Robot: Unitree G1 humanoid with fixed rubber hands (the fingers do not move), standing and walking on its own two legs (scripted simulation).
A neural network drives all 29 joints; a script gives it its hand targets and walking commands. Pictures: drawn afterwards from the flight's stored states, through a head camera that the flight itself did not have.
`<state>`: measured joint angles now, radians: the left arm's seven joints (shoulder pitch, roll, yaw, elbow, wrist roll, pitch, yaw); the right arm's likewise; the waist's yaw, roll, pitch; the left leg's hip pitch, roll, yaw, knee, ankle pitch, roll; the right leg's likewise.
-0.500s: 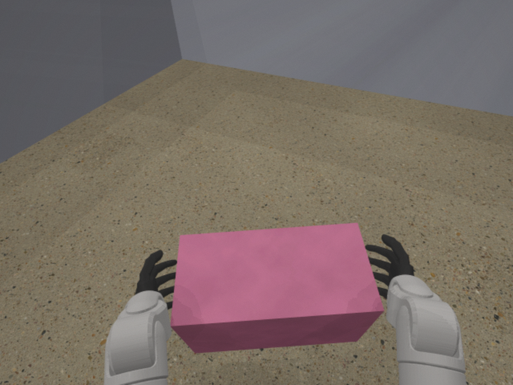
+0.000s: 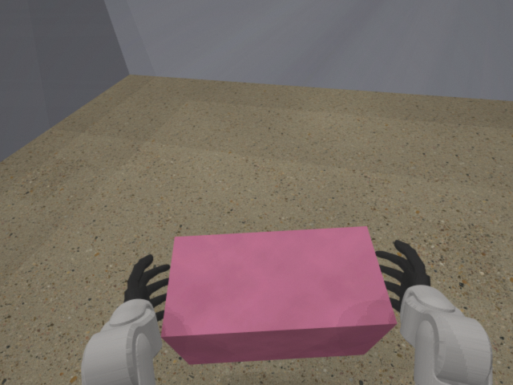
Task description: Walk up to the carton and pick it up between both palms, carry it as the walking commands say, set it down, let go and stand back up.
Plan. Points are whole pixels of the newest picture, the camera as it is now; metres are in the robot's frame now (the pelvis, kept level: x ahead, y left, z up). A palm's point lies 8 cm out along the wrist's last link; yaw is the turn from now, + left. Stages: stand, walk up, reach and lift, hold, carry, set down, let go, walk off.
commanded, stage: carry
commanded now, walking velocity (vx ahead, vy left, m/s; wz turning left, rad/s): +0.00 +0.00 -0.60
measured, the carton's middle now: (274, 298) +0.27 +0.01 +0.02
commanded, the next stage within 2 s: none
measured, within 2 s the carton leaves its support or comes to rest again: neither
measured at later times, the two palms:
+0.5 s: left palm (225, 259) +0.27 +0.07 +0.11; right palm out of the picture +0.19 -0.28 +0.11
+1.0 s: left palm (300, 249) +0.29 -0.03 +0.11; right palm out of the picture +0.10 -0.34 +0.10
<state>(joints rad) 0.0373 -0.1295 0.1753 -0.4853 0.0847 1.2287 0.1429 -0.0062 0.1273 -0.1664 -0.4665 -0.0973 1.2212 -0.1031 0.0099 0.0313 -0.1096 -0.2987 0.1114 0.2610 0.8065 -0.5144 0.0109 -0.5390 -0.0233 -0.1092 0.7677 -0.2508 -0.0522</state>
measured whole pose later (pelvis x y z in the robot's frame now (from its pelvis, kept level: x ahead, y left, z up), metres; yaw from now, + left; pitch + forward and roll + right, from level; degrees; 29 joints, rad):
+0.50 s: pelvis +0.00 -0.04 +0.02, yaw -17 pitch +6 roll -2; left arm 0.02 -0.13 0.17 -0.63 0.06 1.20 0.15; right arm 0.00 0.13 -0.16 -0.57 -0.06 1.15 -0.10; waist 0.03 0.05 -0.08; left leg -0.25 0.17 0.26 0.68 -0.50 -0.03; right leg -0.48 0.00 -0.15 0.69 -0.31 -0.03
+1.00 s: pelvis +0.00 -0.07 +0.03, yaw -35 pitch +5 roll -1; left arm 0.04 -0.13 0.17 -0.59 0.07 1.22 0.16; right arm 0.01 0.13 -0.15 -0.51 -0.07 1.16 -0.10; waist 0.02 0.03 -0.10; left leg -0.38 0.16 0.21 0.61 -0.30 -0.03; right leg -0.51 -0.01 -0.09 0.87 -0.48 -0.01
